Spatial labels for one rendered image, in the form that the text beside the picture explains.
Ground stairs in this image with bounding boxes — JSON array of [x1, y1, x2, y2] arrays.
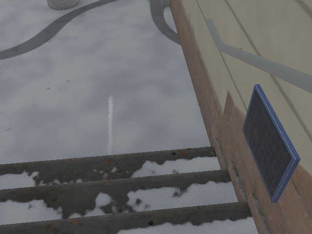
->
[[0, 146, 258, 234]]

